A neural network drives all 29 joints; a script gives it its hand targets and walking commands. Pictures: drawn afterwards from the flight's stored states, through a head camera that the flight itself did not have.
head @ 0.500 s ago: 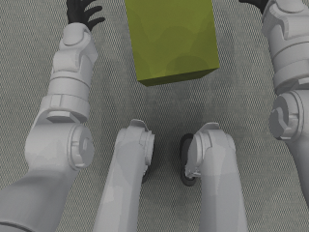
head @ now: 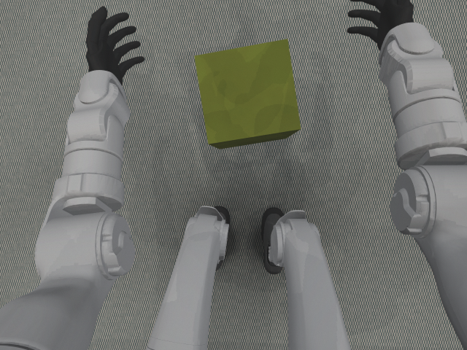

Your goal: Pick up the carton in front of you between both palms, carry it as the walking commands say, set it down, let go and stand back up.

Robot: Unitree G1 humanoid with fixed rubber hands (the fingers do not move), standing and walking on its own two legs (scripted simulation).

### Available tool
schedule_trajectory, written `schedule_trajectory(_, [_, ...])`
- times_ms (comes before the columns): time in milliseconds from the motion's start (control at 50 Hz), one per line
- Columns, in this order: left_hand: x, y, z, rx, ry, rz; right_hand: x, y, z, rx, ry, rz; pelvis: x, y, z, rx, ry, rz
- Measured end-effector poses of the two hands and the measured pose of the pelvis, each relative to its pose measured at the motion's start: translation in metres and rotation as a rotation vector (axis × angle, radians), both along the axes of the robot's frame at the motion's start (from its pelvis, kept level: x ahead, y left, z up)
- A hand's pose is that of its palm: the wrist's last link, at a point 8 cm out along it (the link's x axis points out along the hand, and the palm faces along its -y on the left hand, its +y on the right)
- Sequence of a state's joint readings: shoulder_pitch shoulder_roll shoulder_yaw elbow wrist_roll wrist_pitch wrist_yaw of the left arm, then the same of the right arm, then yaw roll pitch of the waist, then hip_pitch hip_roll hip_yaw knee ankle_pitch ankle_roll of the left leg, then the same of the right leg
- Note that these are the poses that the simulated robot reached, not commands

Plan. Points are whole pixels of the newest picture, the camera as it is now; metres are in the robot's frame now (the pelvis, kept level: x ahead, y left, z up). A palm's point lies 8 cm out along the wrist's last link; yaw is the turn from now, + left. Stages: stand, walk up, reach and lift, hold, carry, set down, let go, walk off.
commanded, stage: set down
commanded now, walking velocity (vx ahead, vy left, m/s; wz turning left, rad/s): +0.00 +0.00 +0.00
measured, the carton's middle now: (247, 103) +0.52 +0.02 -0.46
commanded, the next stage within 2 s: let go in 0.10 s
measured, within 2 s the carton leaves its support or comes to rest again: neither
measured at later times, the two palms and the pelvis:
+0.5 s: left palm (45, 112) +0.41 +0.22 +0.02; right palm (460, 108) +0.43 -0.20 +0.01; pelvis +0.05 +0.01 +0.13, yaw -3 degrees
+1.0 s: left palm out of the picture +0.28 +0.24 +0.12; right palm out of the picture +0.29 -0.22 +0.11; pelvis +0.11 +0.02 +0.19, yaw -2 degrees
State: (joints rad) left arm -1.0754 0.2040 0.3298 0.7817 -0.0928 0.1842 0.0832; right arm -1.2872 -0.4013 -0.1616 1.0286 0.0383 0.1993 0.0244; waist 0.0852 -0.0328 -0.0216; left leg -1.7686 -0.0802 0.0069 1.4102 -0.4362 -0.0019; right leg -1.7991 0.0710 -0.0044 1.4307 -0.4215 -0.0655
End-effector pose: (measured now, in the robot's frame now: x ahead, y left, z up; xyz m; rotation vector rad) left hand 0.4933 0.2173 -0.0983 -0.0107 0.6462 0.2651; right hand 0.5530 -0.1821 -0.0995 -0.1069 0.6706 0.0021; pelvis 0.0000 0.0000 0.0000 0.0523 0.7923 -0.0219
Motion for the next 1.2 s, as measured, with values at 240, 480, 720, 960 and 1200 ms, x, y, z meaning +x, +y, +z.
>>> schedule_trajectory(240, [-0.007,-0.004,0.065,0.022,0.016,-0.053,-0.017,-0.011,0.063,-0.024,0.020,-0.020,0.011,0.003,0.066,-0.013,-0.030,-0.009])
schedule_trajectory(480, [-0.075,0.003,0.110,0.099,0.142,-0.260,-0.122,-0.021,0.100,-0.101,0.102,-0.100,0.047,0.011,0.125,-0.042,-0.179,-0.019])
schedule_trajectory(720, [-0.136,0.031,0.168,0.085,0.166,-0.227,-0.167,-0.019,0.154,-0.093,0.100,-0.070,0.090,0.019,0.163,-0.055,-0.352,-0.007])
schedule_trajectory(960, [-0.207,0.026,0.214,0.079,0.162,-0.232,-0.244,-0.031,0.202,-0.089,0.100,-0.077,0.108,0.020,0.190,-0.060,-0.576,-0.002])
schedule_trajectory(1200, [-0.234,0.022,0.224,0.079,0.166,-0.279,-0.308,-0.041,0.226,-0.080,0.122,-0.089,0.092,0.012,0.194,-0.064,-0.822,-0.008])
